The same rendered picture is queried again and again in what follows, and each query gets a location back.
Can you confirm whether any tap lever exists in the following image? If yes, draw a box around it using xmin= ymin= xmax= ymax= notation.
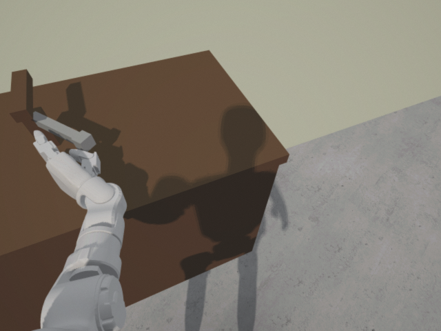
xmin=33 ymin=111 xmax=96 ymax=152

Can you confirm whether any robot left hand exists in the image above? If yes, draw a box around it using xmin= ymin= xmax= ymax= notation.
xmin=33 ymin=130 xmax=101 ymax=200

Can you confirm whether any left robot upper arm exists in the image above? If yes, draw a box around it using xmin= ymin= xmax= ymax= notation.
xmin=32 ymin=274 xmax=126 ymax=331

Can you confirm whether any left robot forearm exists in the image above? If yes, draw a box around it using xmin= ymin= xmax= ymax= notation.
xmin=41 ymin=177 xmax=127 ymax=328

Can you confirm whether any counter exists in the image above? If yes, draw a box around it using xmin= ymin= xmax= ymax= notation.
xmin=0 ymin=50 xmax=289 ymax=331

